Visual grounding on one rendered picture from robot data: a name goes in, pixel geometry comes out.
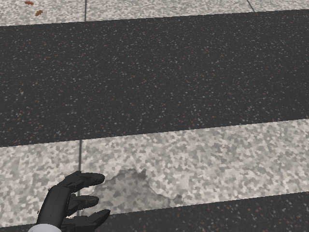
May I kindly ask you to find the left robot hand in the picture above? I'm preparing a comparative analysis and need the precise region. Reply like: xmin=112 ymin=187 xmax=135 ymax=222
xmin=36 ymin=170 xmax=111 ymax=232

